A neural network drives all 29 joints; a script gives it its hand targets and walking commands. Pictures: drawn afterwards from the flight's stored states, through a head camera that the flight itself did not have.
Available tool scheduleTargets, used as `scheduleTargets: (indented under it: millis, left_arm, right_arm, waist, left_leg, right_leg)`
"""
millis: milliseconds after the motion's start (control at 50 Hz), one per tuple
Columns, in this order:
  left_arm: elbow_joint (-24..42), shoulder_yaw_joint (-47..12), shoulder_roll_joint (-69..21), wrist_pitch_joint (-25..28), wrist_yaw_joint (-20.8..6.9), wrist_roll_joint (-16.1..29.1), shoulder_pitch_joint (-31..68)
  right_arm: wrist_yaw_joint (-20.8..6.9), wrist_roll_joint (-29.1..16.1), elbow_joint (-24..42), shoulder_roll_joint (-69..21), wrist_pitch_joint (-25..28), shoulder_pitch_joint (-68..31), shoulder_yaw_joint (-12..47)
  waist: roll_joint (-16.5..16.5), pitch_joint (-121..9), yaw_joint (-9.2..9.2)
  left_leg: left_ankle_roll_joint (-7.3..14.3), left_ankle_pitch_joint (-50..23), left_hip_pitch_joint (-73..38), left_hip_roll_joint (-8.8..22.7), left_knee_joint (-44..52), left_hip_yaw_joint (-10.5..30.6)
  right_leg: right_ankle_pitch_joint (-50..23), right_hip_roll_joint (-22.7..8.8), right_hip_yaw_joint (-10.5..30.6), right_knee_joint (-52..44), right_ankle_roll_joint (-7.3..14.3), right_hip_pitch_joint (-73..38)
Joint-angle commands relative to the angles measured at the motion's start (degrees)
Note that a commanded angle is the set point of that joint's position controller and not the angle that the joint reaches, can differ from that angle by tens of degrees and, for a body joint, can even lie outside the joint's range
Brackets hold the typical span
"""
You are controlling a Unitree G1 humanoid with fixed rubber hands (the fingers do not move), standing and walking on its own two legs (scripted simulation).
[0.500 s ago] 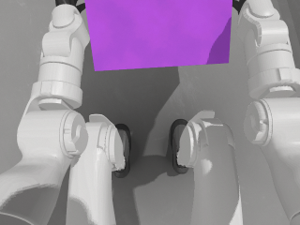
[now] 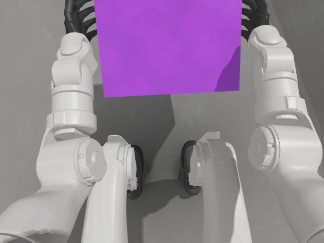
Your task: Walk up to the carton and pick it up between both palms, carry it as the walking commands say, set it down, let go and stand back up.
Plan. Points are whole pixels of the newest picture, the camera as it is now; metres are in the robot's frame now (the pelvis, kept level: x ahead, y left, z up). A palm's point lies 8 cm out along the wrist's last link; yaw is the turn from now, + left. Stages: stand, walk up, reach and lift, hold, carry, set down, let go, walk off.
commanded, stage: reach and lift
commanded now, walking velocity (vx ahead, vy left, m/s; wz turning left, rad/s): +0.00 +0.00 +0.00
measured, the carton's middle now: (167, 47) +0.53 -0.03 -0.17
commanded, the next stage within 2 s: none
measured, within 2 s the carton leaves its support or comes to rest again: neither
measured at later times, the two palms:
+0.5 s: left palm (56, 30) +0.51 +0.15 +0.00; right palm (277, 23) +0.50 -0.21 -0.02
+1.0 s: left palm (18, 21) +0.49 +0.15 +0.07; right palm (304, 12) +0.48 -0.20 +0.06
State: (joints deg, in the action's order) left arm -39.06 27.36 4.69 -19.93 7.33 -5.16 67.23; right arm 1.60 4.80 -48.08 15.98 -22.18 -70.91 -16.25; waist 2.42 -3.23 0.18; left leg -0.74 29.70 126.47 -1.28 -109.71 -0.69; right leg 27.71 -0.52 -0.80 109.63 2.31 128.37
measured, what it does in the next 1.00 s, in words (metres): rises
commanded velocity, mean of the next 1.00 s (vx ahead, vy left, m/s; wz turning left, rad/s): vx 0.00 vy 0.00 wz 0.00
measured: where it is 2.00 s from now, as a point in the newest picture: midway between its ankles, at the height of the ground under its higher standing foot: (163, 179)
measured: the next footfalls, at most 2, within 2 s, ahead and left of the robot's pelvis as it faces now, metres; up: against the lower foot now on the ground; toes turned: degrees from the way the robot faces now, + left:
none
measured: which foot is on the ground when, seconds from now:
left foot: down 0.00-1.00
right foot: down 0.00-1.00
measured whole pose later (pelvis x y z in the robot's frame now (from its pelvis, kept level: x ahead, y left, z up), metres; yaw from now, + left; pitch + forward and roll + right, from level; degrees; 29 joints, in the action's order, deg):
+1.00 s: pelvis +0.02 +0.00 +0.12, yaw -1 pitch +44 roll +0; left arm -34.8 28.2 -1.7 -21.2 5.0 -9.4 51.2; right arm 1.7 11.5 -40.2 6.8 -24.5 -53.6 -22.5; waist 2.5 -14.2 1.2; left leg -0.3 27.1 104.7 -1.6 -88.1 0.7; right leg 25.5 0.0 -1.2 87.4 1.5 105.6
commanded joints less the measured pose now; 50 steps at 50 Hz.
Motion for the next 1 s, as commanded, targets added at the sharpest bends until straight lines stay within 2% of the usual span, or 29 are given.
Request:
scheduleTargets:
  millis: [0, 220, 420, 580, 820, 980]
  left_arm:
    - [2.01, -28.81, -52.63, -0.82, -19.15, 8.77, 36.97]
    - [0.92, -28.79, -54.69, -1.83, -20.66, 7.86, 32.56]
    - [1.36, -28.73, -56.31, -2.85, -20.74, 6.81, 29.89]
    - [1.37, -28.83, -57.36, -2.88, -21.44, 6.06, 26.39]
    - [1.14, -29.42, -58.33, -2.35, -23.18, 5.69, 21.54]
    - [1.92, -30.3, -59.74, -2.37, -23.52, 5.1, 18.46]
  right_arm:
    - [-17.39, -9.39, 11.25, -55.19, 2.7, -36.27, 20.9]
    - [-18.14, -7.78, 12.89, -57.21, 1.44, -33.41, 20.34]
    - [-19.66, -7.32, 10.67, -58.12, 0.94, -31.14, 19.28]
    - [-20.18, -6.28, 10.15, -59.75, 1.05, -27.25, 18.39]
    - [-19.83, -5.13, 12.76, -62.46, 0.81, -22.71, 19.65]
    - [-20.36, -4.45, 12.13, -63.89, 0.82, -19.36, 20.18]
  waist:
    - [-4.78, -70.23, -1.73]
    - [-4.71, -70.35, -1.8]
    - [-4.26, -69.33, -1.01]
    - [-3.83, -67.6, -0.92]
    - [-4.33, -66.63, -0.99]
    - [-4.45, -65.76, -0.71]
  left_leg:
    - [0.68, -14.04, -28.13, -6.72, 9.45, -4.01]
    - [0.85, -12.98, -28.96, -6.92, 13.79, -3.74]
    - [0.6, -12.97, -37.22, -6.55, 18.56, -2.39]
    - [0.58, -14.29, -40.29, -6.65, 22.13, -1.89]
    - [1.16, -14.49, -41.17, -7.15, 27.18, -2.04]
    - [1.08, -15.18, -46.28, -7.01, 30.86, -1.33]
  right_leg:
    - [-17.74, 6.36, -1.34, -10.12, -1.06, -46.31]
    - [-16.47, 6.49, -1.1, -14.61, -1.27, -49.93]
    - [-13.62, 7.07, -2.26, -18.76, -0.94, -48.89]
    - [-14.67, 7.17, -1.84, -22.54, -1.05, -51.71]
    - [-16.87, 6.99, -0.35, -28.0, -1.67, -60.96]
    - [-16.86, 7.36, -0.55, -31.19, -1.52, -62.78]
